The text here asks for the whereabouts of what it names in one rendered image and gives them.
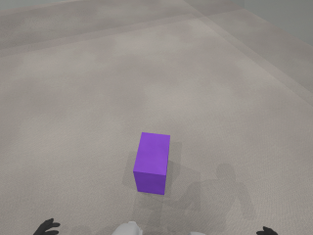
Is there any robot left thigh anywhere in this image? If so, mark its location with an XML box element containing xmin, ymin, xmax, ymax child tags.
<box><xmin>112</xmin><ymin>223</ymin><xmax>143</xmax><ymax>235</ymax></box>

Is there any carton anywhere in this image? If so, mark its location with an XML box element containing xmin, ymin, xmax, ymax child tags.
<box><xmin>133</xmin><ymin>132</ymin><xmax>170</xmax><ymax>195</ymax></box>

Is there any left robot hand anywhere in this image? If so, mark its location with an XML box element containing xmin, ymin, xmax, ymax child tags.
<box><xmin>33</xmin><ymin>218</ymin><xmax>60</xmax><ymax>235</ymax></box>

